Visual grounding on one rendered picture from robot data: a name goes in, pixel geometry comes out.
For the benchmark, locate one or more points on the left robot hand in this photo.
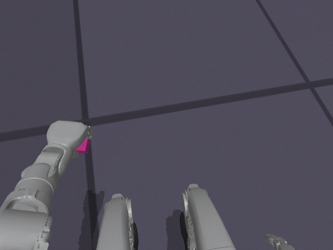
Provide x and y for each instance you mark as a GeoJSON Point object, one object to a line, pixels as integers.
{"type": "Point", "coordinates": [69, 134]}

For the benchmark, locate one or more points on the small box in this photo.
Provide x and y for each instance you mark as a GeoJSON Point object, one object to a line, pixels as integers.
{"type": "Point", "coordinates": [83, 148]}

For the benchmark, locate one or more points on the right robot foot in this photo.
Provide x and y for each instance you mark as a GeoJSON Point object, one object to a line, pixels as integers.
{"type": "Point", "coordinates": [184, 231]}

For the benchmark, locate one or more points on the right robot hand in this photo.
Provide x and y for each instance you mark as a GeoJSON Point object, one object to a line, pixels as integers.
{"type": "Point", "coordinates": [278, 242]}

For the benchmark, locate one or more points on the left robot arm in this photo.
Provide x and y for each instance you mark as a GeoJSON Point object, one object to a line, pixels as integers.
{"type": "Point", "coordinates": [24, 220]}

